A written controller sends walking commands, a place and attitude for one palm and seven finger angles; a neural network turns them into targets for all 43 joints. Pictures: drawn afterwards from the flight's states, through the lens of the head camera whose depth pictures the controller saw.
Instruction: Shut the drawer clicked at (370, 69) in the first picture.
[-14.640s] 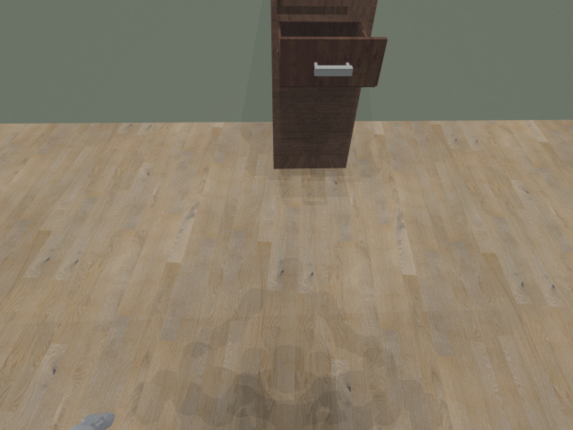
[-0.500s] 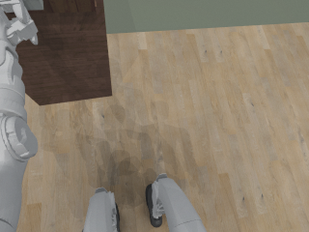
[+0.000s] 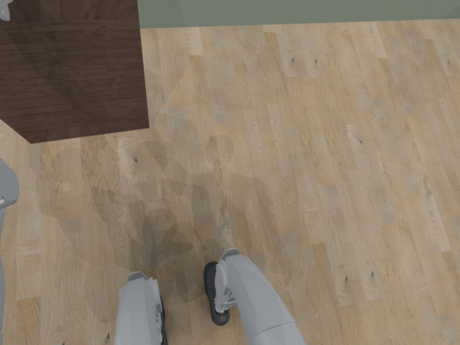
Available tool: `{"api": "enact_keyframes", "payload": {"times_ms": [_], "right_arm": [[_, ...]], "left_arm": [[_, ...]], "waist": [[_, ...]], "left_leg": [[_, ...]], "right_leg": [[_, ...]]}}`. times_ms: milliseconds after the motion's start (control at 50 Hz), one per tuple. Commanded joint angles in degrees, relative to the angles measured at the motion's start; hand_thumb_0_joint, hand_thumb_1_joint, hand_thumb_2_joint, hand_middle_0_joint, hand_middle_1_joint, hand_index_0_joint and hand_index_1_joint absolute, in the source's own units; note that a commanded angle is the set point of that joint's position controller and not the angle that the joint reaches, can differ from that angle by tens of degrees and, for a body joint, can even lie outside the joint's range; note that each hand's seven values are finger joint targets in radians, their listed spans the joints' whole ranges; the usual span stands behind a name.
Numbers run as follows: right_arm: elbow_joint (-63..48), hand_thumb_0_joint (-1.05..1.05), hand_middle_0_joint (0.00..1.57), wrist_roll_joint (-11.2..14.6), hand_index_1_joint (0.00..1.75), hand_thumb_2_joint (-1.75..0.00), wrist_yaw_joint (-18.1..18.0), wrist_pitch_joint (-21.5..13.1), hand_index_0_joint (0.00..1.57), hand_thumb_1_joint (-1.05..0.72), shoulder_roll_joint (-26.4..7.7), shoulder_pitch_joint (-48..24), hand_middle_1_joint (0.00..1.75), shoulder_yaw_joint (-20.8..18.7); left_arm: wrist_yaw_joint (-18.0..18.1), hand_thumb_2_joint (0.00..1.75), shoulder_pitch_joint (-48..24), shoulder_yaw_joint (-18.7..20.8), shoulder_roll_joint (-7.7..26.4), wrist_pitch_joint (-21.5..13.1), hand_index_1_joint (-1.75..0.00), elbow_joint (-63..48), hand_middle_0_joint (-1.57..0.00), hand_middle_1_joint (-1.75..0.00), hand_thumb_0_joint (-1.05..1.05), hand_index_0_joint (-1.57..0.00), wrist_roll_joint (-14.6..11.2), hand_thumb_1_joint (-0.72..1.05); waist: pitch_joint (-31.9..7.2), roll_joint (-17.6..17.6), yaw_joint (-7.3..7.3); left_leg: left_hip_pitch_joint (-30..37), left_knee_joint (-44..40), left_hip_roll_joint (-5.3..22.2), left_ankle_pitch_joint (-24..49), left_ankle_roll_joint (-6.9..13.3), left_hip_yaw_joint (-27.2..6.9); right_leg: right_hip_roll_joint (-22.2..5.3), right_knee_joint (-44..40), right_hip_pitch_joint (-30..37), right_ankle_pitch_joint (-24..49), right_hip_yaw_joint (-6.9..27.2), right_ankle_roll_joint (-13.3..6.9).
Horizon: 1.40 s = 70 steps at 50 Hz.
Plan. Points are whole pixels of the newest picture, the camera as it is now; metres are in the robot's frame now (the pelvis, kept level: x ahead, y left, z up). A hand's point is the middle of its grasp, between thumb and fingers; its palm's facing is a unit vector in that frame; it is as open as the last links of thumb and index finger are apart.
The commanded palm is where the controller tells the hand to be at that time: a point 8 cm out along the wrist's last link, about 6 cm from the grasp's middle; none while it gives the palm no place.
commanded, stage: pull the fist back off the drawer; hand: left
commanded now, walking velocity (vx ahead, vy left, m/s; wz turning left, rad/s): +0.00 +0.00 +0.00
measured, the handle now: out of the picture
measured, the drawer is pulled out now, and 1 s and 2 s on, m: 0.00 0.00 0.00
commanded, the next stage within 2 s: draw the hand back to the body in 0.80 s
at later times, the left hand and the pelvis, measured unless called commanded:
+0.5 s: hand out of the picture +0.62 +0.20 +0.07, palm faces +0.09 -1.00 -0.04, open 3.4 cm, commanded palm +0.61 +0.20 +0.07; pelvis -0.02 +0.00 -0.01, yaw -1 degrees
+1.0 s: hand out of the picture +0.59 +0.20 +0.08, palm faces +0.09 -1.00 -0.03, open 3.3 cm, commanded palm +0.53 +0.23 +0.10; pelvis +0.03 +0.01 +0.03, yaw +0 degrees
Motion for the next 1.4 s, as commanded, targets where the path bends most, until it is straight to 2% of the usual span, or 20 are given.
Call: {"api": "enact_keyframes", "payload": {"times_ms": [0, 240, 360, 400, 440, 480, 560, 680, 720, 780, 880, 940, 980, 1040, 1100, 1200, 1280, 1320, 1340, 1380], "right_arm": [[1.4, 0.0, 0.2, -0.3, 0.3, -0.9, -1.0, -0.7, 0.2, -0.9, -13.3, 16.0, 0.3, -3.9], [0.9, 0.0, 0.2, -0.6, 0.3, -0.9, -0.9, -2.5, 0.2, -0.9, -13.6, 16.7, 0.3, -3.4], [0.0, 0.0, 0.2, -0.3, 0.3, -0.9, -0.7, -2.5, 0.2, -0.9, -13.5, 16.3, 0.3, -3.1], [-0.6, 0.0, 0.2, -0.2, 0.3, -0.9, -0.8, -2.4, 0.2, -0.9, -13.6, 16.8, 0.3, -3.3], [-0.8, 0.0, 0.2, -0.2, 0.3, -0.9, -0.3, -2.5, 0.2, -0.9, -13.3, 16.7, 0.3, -3.7], [-1.1, 0.0, 0.2, 0.1, 0.3, -0.9, -0.2, -2.2, 0.2, -0.9, -13.3, 16.6, 0.3, -3.9], [-1.6, 0.0, 0.2, 0.4, 0.3, -0.9, 0.4, -1.7, 0.2, -0.9, -13.1, 16.1, 0.3, -4.7], [-2.2, 0.0, 0.2, 0.8, 0.3, -0.9, 0.9, -0.7, 0.2, -0.9, -12.6, 15.4, 0.3, -5.8], [-1.8, 0.0, 0.2, 0.9, 0.3, -0.9, 1.0, -0.7, 0.2, -0.9, -12.3, 14.8, 0.3, -6.3], [-1.2, 0.0, 0.2, 0.8, 0.3, -0.9, 0.9, -0.4, 0.2, -0.9, -12.1, 14.7, 0.3, -6.5], [-0.7, 0.0, 0.2, 0.4, 0.3, -0.9, 1.2, 0.4, 0.2, -0.9, -11.5, 14.3, 0.3, -7.2], [-4.0, 0.0, 0.2, 1.3, 0.3, -0.9, 1.6, 1.6, 0.2, -0.9, -11.6, 13.7, 0.3, -8.0], [-6.0, 0.0, 0.2, 2.5, 0.3, -0.9, 1.7, 2.2, 0.2, -0.9, -11.0, 12.3, 0.3, -8.4], [-7.6, 0.0, 0.2, 4.1, 0.3, -0.9, 1.2, 2.2, 0.2, -0.9, -10.3, 10.3, 0.3, -8.8], [-8.0, 0.0, 0.2, 4.9, 0.3, -0.9, 0.3, 0.7, 0.2, -0.9, -9.5, 8.1, 0.3, -9.0], [-6.6, 0.0, 0.2, 5.6, 0.3, -0.9, -0.5, -1.7, 0.2, -0.9, -8.5, 4.8, 0.3, -9.1], [-7.8, 0.0, 0.2, 6.4, 0.3, -0.9, -1.1, -2.4, 0.2, -0.9, -8.2, 1.5, 0.3, -9.1], [-8.9, 0.0, 0.2, 6.7, 0.3, -0.9, -1.4, -2.9, 0.2, -0.9, -8.1, -0.4, 0.3, -9.1], [-9.6, 0.0, 0.2, 6.9, 0.3, -0.9, -1.6, -3.2, 0.2, -0.9, -8.0, -1.3, 0.3, -8.9], [-10.3, 0.0, 0.2, 7.1, 0.3, -0.9, -2.0, -3.7, 0.2, -0.9, -7.8, -3.4, 0.3, -8.6]], "left_arm": [[1.7, 0.9, -37.9, -1.1, 10.8, -3.9, -1.6, -15.5, -1.4, -1.6, 0.0, -1.4, -0.8, 0.9], [2.0, 0.9, -39.1, -1.4, 10.8, -1.5, -1.6, -16.2, -1.4, -1.6, 0.0, -1.4, 0.0, 0.9], [1.7, 0.9, -35.2, -0.2, 12.0, -0.3, -1.6, -14.4, -1.4, -1.6, 0.0, -1.4, 0.1, 0.9], [1.7, 0.9, -33.8, 2.3, 14.8, -0.4, -1.6, -16.1, -1.4, -1.6, 0.0, -1.4, -0.2, 0.9], [1.2, 0.9, -32.4, 2.3, 13.5, -0.9, -1.6, -18.4, -1.4, -1.6, 0.0, -1.4, -0.6, 0.9], [0.8, 0.9, -28.6, 3.7, 14.0, -0.8, -1.6, -18.6, -1.4, -1.6, 0.0, -1.4, -1.5, 0.9], [0.6, 0.9, -23.1, 3.8, 11.5, -1.7, -1.6, -23.3, -1.4, -1.6, 0.0, -1.4, -2.4, 0.9], [0.7, 0.9, -11.9, 4.3, 6.2, -2.1, -1.6, -24.5, -1.4, -1.6, 0.0, -1.4, -4.9, 0.9], [1.0, 0.9, -12.8, 3.1, 3.5, -3.3, -1.6, -26.1, -1.4, -1.6, 0.0, -1.4, -5.6, 0.9], [1.9, 0.9, -11.9, 4.4, 4.3, -5.3, -1.6, -24.8, -1.4, -1.6, 0.0, -1.4, -5.6, 0.9], [1.9, 0.9, -10.7, 1.6, -0.4, -8.1, -1.6, -24.9, -1.4, -1.6, 0.0, -1.4, -5.6, 0.9], [0.5, 0.9, 3.8, 4.8, 1.3, -7.7, -1.6, -31.7, -1.4, -1.6, 0.0, -1.4, -7.7, 0.9], [-0.5, 0.9, 11.0, 3.1, -1.6, -6.0, -1.6, -39.8, -1.4, -1.6, 0.0, -1.4, -9.8, 0.9], [-0.7, 0.9, 20.1, 1.9, -5.1, -3.1, -1.6, -48.1, -1.4, -1.6, 0.0, -1.4, -13.4, 0.9], [0.3, 0.9, 24.0, 1.3, -6.9, -3.5, -1.6, -57.0, -1.4, -1.6, 0.0, -1.4, -15.4, 0.9], [0.8, 0.9, 35.4, -4.5, -15.4, -4.2, -1.6, -57.0, -1.4, -1.6, 0.0, -1.4, -16.5, 0.9], [-1.1, 0.9, 41.9, -6.5, -17.3, -2.8, -1.6, -59.7, -1.4, -1.6, 0.0, -1.4, -17.3, 0.9], [-1.9, 0.9, 45.3, -6.5, -17.7, -2.1, -1.6, -62.8, -1.4, -1.6, 0.0, -1.4, -18.5, 0.9], [-2.2, 0.9, 46.7, -6.7, -17.7, -1.7, -1.6, -64.5, -1.4, -1.6, 0.0, -1.4, -18.9, 0.9], [-2.3, 0.9, 49.2, -5.5, -17.2, -0.8, -1.6, -66.4, -1.4, -1.6, 0.0, -1.4, -19.7, 0.9]], "waist": [[-34.8, 21.2, -6.01], [-35.2, 23.2, -5.94], [-32.5, 20.0, -4.56], [-34.7, 18.7, -3.56], [-38.0, 20.9, -2.66], [-36.9, 18.6, -1.51], [-39.1, 20.2, 0.74], [-36.7, 14.8, 3.09], [-36.1, 12.8, 2.3], [-34.4, 11.3, 2.39], [-35.3, 13.9, 2.49], [-43.4, 14.4, 8.13], [-44.9, 12.8, 9.54], [-41.3, 7.2, 10.54], [-38.7, 6.8, 11.76], [-25.9, 4.2, 11.82], [-22.7, 5.2, 13.52], [-22.5, 2.1, 14.33], [-21.7, 4.2, 14.85], [-19.8, 0.8, 15.37]], "left_leg": [[30.1, -7.7, 0.6, 20.0, 0.8, -4.4], [30.2, -8.7, 0.6, 15.7, 0.7, -5.4], [25.1, -9.1, 0.5, 12.1, 1.1, -4.2], [24.3, -8.9, 0.5, 13.3, 1.4, -3.7], [27.4, -8.8, 0.6, 15.9, 1.0, -3.8], [27.3, -9.4, 0.7, 17.1, 0.8, -3.6], [33.3, -10.9, 1.0, 21.6, 0.1, -4.0], [34.8, -12.6, 0.9, 25.9, 0.0, -2.8], [34.6, -12.5, 0.8, 26.1, 0.2, -2.3], [34.3, -12.2, 0.6, 27.9, 0.1, -1.9], [39.7, -11.7, 0.4, 35.5, -0.9, -2.2], [45.7, -14.2, 0.1, 45.1, -1.4, -1.2], [48.9, -16.7, 0.1, 48.9, -1.3, -0.5], [48.9, -20.5, -0.1, 47.9, -0.5, 0.6], [49.5, -23.9, -0.7, 43.9, -0.3, 2.2], [51.7, -28.0, -0.6, 41.8, -0.5, 3.0], [54.7, -30.7, -0.8, 43.1, -0.8, 3.2], [55.1, -32.0, -0.9, 41.7, -0.7, 3.1], [55.8, -32.6, -1.1, 42.0, -0.7, 3.1], [55.4, -34.1, -1.3, 38.3, -0.7, 3.1]], "right_leg": [[2.0, -6.4, 11.2, 7.3, 4.8, 0.0], [1.9, -6.0, 9.5, 4.8, 4.1, -0.2], [1.9, -6.6, 12.2, 2.9, 4.7, -0.1], [1.9, -6.7, 15.1, 3.7, 5.1, 0.0], [2.0, -6.1, 15.1, 5.2, 4.9, -0.3], [2.2, -6.6, 17.0, 6.0, 4.9, -0.1], [2.1, -6.7, 17.0, 8.1, 4.3, -0.3], [2.2, -8.2, 21.2, 11.9, 4.3, -0.1], [2.2, -8.8, 21.9, 13.0, 4.8, 0.1], [2.1, -8.6, 22.7, 15.1, 5.0, 0.1], [1.8, -8.0, 21.3, 19.1, 4.8, -0.1], [1.9, -9.3, 31.3, 26.5, 5.3, -0.4], [2.1, -11.8, 37.0, 30.9, 5.3, 0.0], [2.3, -15.6, 44.0, 34.9, 5.5, 0.3], [2.0, -18.2, 49.3, 35.6, 6.2, 0.6], [1.8, -21.8, 48.4, 31.3, 5.5, 0.8], [1.3, -23.4, 51.2, 31.4, 5.2, 0.4], [1.1, -24.4, 53.9, 31.5, 5.1, 0.4], [0.9, -24.6, 54.5, 31.6, 5.2, 0.2], [0.8, -25.7, 56.2, 30.5, 5.0, 0.4]]}}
